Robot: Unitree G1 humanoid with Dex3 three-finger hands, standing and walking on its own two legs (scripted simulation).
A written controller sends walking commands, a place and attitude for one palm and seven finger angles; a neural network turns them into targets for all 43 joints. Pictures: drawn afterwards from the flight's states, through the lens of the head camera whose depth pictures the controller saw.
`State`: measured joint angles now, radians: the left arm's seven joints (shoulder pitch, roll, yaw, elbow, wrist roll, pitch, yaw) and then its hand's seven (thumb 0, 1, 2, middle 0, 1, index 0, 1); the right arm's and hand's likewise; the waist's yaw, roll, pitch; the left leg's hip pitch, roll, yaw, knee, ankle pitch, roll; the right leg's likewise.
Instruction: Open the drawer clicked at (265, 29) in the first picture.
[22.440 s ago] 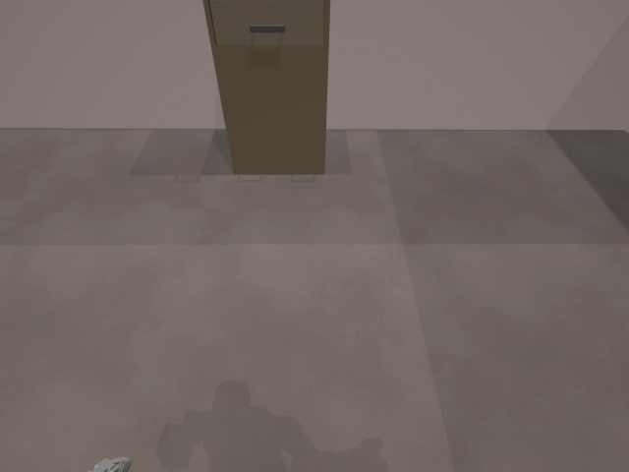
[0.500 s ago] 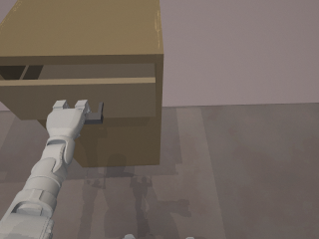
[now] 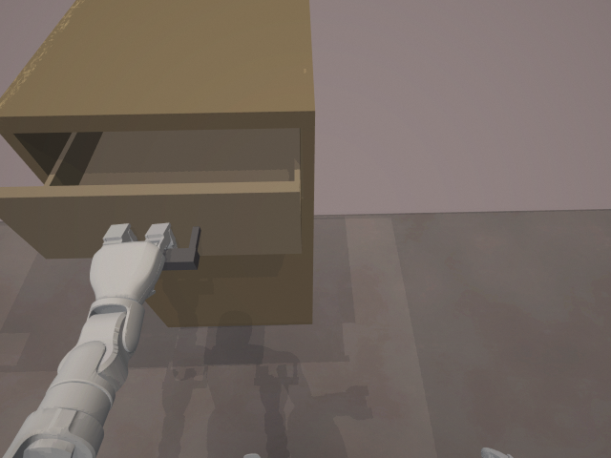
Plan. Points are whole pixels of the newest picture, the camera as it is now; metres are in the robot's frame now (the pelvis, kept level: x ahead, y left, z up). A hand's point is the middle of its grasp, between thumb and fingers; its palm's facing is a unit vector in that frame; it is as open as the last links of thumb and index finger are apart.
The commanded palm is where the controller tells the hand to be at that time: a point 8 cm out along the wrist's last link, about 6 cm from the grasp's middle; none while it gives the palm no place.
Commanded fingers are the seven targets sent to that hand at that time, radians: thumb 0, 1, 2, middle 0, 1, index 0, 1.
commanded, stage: pull the drawer open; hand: left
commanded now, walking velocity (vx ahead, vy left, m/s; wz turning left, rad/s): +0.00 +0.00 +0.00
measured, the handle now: (153, 247) +0.41 +0.23 +0.01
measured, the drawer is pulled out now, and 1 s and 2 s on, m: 0.13 0.25 0.30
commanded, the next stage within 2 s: open the thumb to release the handle in 1.96 s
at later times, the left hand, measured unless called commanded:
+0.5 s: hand (138, 315) +0.31 +0.24 -0.02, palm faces -0.02 -0.04 -1.00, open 5.5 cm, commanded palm +0.27 +0.25 +0.03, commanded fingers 0.00 0.90 0.90 -0.40 -1.35 -0.40 -1.35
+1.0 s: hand (125, 368) +0.24 +0.24 -0.02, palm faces -0.02 -0.06 -1.00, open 5.6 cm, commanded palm +0.20 +0.24 +0.03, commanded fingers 0.00 0.90 0.90 -0.40 -1.35 -0.40 -1.35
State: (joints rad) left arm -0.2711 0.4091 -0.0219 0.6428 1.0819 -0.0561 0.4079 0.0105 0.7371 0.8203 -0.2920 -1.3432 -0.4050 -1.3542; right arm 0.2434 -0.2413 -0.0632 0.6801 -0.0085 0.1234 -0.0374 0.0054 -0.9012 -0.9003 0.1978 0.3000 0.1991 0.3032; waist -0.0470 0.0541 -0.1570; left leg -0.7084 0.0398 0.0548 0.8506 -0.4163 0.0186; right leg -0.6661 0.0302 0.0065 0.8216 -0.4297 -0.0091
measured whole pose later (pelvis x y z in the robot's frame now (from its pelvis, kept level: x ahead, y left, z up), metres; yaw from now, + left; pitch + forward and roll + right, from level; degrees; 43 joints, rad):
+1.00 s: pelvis +0.01 -0.01 +0.00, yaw +0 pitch +13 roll +0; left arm 0.27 0.37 -0.04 0.15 1.07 -0.02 0.45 0.04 0.72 0.83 -0.28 -1.34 -0.42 -1.35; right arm 0.14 -0.23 -0.04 0.62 -0.03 0.07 0.00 0.01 -0.90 -0.90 0.20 0.30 0.20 0.30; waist 0.00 0.05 -0.15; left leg -0.64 0.04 0.06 0.86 -0.44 0.01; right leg -0.61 0.03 0.01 0.86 -0.47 -0.02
